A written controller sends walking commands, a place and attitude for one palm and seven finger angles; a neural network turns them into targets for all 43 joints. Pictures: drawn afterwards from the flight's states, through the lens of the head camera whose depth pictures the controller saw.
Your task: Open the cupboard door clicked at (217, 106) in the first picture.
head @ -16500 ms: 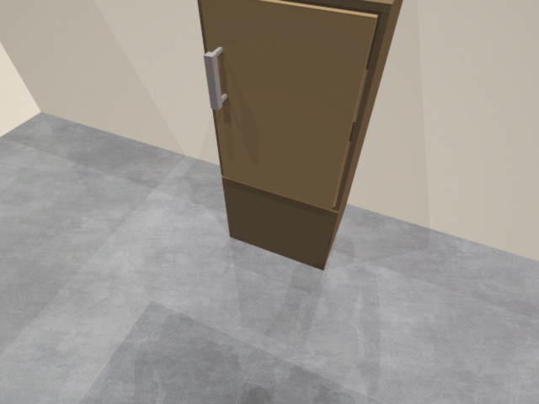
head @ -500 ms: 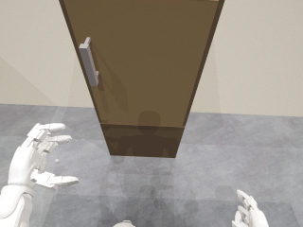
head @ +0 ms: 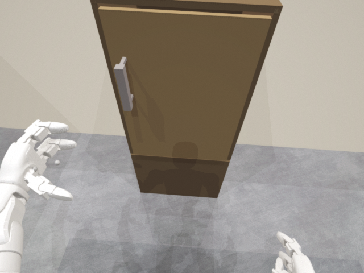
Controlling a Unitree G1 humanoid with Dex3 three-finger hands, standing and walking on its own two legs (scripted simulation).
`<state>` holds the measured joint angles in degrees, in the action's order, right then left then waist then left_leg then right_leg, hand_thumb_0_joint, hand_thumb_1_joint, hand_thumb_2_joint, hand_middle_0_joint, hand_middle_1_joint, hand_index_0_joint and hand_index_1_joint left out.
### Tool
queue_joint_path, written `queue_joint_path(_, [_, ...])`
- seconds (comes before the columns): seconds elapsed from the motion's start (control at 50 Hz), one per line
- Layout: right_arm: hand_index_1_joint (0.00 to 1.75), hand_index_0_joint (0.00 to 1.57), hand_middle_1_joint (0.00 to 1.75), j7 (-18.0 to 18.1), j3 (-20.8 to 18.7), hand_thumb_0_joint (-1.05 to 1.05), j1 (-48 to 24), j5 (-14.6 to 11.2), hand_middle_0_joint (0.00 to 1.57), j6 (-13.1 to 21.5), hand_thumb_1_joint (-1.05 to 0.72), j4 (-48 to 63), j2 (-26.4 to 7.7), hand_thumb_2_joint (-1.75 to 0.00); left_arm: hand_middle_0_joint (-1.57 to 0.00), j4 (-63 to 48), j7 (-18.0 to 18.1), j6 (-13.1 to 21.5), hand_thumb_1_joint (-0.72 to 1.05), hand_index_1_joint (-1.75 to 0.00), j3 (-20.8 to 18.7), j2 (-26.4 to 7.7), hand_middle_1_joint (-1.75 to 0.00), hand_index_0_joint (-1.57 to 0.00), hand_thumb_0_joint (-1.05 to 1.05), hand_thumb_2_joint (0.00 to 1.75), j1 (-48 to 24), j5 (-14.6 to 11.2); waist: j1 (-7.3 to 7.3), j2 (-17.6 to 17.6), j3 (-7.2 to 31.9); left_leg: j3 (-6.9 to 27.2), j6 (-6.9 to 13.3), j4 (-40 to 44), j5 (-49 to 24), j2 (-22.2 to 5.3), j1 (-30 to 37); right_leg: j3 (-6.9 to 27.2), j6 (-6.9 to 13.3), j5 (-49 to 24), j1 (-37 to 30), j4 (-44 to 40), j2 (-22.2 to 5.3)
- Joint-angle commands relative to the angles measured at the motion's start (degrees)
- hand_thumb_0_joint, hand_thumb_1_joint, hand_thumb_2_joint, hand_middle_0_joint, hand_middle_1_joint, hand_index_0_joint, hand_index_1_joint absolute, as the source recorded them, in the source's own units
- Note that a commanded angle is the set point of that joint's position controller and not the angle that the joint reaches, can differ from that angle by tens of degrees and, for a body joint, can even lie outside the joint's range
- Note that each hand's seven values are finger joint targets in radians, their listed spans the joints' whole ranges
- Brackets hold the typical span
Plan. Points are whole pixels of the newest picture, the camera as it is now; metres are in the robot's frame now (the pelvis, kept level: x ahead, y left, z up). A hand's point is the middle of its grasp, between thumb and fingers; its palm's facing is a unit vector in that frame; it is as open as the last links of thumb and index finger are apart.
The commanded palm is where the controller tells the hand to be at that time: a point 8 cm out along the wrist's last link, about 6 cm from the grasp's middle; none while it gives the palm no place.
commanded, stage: raise the hand with hooked fingers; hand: left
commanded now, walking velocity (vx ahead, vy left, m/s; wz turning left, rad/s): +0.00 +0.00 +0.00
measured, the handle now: (126, 84) +0.59 +0.22 +0.07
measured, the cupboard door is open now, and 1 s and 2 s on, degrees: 0 0 0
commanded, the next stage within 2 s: move the hooked fingers beside the handle in 0.44 s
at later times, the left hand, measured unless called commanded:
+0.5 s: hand (71, 167) +0.29 +0.25 +0.10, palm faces +0.03 -1.00 -0.03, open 13.9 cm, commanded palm +0.26 +0.30 +0.10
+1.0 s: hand (84, 136) +0.37 +0.25 +0.09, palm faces +0.01 -1.00 -0.01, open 13.9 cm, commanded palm +0.35 +0.31 +0.09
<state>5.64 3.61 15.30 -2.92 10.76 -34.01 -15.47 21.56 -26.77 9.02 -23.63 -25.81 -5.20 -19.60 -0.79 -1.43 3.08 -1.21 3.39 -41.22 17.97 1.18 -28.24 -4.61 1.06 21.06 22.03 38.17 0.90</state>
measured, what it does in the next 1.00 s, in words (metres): stands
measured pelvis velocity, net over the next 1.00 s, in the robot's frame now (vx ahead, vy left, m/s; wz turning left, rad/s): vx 0.00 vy -0.02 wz -0.03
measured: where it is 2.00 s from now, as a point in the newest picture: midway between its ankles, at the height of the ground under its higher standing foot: outside the picture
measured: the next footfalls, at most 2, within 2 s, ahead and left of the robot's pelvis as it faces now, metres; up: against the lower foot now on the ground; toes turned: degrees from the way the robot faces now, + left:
none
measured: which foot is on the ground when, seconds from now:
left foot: down 0.00-1.00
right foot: down 0.00-1.00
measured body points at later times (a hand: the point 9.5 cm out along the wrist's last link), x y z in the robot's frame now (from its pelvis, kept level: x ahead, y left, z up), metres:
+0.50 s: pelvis +0.00 -0.02 +0.00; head +0.01 -0.02 +0.45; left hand +0.28 +0.30 +0.10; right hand +0.15 -0.27 -0.08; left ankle +0.03 +0.08 -0.72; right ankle -0.02 -0.11 -0.72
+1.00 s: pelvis +0.00 -0.02 -0.01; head +0.05 -0.01 +0.44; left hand +0.37 +0.31 +0.09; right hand +0.11 -0.29 -0.10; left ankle +0.03 +0.08 -0.72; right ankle -0.02 -0.11 -0.72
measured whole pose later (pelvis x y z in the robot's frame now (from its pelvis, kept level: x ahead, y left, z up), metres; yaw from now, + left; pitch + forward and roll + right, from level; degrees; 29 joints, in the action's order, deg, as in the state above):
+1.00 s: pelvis +0.00 -0.02 -0.01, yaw -2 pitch +9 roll -1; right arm 4.9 2.5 18.2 -3.3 7.5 -34.6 -17.0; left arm 43.6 -28.9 12.6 -26.2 -30.2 -22.8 -16.6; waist 2.2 -0.7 3.6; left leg -1.8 1.9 -44.3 19.2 -0.8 -33.9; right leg -3.8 2.6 22.3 28.6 42.1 2.6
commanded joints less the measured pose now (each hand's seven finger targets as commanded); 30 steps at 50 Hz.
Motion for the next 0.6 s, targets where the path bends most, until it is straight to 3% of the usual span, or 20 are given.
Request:
queue_joint_path(0.0, [0.3,0.2,0.3,0.12,-4.01,0.0,-2.87,-0.56,0.2,3.44,-0.9,8.78,-8.89,-0.9,-0.3,-9.22,-1.77,2.69,-0.5,-1.2,-3.64,-12.12,-1.2,-0.3,0.0,0.3,-11.76,-2.13,0.02,-3.1,11.89,6.13,-2.35,7.03,-11.72,-1.9,13.78,1.1,1.41,-11.06,2.88,-4.63,1.24])
queue_joint_path(0.08, [0.3,0.2,0.3,-0.44,-4.3,0.0,-2.52,-0.18,0.2,3.33,-0.9,9.29,-9.08,-0.9,-0.3,-10.95,-1.04,3.28,-0.5,-1.2,-5.73,-14.31,-1.2,-0.3,0.0,0.3,-11.34,-2.14,-0.67,-2.8,12.04,5.38,-2.06,6.5,-12.22,-1.62,12.6,1.55,1.45,-11.99,2.06,-4.42,1.39])
queue_joint_path(0.24, [0.3,0.2,0.3,-0.13,-4.25,0.0,-2.59,-0.33,0.2,3.31,-0.9,8.76,-8.53,-0.9,-0.3,-12.86,0.78,5.27,-0.5,-1.2,-5.61,-14.1,-1.2,-0.3,0.0,0.3,-12.66,-1.27,0.01,-5.95,12.0,4.59,-1.7,6.67,-9.22,-1.5,12.55,2.34,1.11,-9.74,2.34,-4.91,1.11])
queue_joint_path(0.34, [0.3,0.2,0.3,0.24,-4.08,0.0,-2.97,-0.55,0.2,3.25,-0.9,8.59,-8.6,-0.9,-0.3,-9.89,0.0,4.44,-0.5,-1.2,-5.15,-13.51,-1.2,-0.3,0.0,0.3,-12.48,-1.91,0.44,-2.33,10.31,3.73,-1.11,6.0,-6.95,-1.19,9.77,3.55,0.56,-8.9,1.85,-5.92,0.79])
queue_joint_path(0.36, [0.3,0.2,0.3,0.29,-4.08,0.0,-3.01,-0.58,0.2,3.35,-0.9,8.52,-8.62,-0.9,-0.3,-10.57,-0.13,4.55,-0.5,-1.2,-4.9,-13.54,-1.2,-0.3,0.0,0.3,-12.91,-1.8,0.42,-3.37,10.79,3.77,-1.15,5.92,-7.55,-1.18,10.19,3.48,0.61,-9.46,1.76,-5.72,0.7])
queue_joint_path(0.52, [0.3,0.2,0.3,0.08,-3.92,0.0,-3.2,-0.62,0.2,3.55,-0.9,8.6,-8.27,-0.9,-0.3,-10.0,-0.33,4.64,-0.5,-1.2,-5.49,-13.82,-1.2,-0.3,0.0,0.3,-12.97,-2.4,0.24,-1.84,11.79,2.84,-0.91,3.97,-8.69,-0.88,8.43,5.55,-0.17,-11.93,0.32,-5.5,0.12])
queue_joint_path(0.58, [0.3,0.2,0.3,0.54,-3.77,0.0,-2.42,-0.62,0.2,2.87,-0.9,7.21,-8.77,-0.9,-0.3,-5.77,-0.21,4.67,-0.5,-1.2,-7.26,-17.59,-1.2,-0.3,0.0,0.3,-20.19,-1.71,1.66,-0.62,9.22,2.77,-0.94,3.06,-7.12,-0.99,5.91,6.65,-0.46,-10.11,1.67,-5.7,0.04])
